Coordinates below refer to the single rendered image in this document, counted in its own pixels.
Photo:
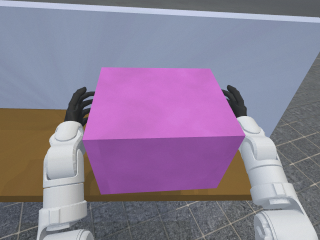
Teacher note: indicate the carton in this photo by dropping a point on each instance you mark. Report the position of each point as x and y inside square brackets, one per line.
[159, 129]

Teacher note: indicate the robot right upper arm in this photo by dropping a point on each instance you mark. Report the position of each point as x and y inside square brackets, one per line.
[282, 225]

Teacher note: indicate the left robot hand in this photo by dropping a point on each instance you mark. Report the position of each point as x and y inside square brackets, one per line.
[75, 111]

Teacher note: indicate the robot left upper arm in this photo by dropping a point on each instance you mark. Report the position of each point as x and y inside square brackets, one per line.
[80, 234]

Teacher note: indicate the robot right forearm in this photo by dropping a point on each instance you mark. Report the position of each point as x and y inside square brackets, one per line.
[269, 185]

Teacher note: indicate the right robot hand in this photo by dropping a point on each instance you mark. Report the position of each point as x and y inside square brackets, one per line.
[235, 101]

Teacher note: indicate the table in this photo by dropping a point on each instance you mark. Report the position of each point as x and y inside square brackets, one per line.
[25, 140]

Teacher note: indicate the robot left forearm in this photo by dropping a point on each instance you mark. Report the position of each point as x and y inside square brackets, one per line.
[63, 177]

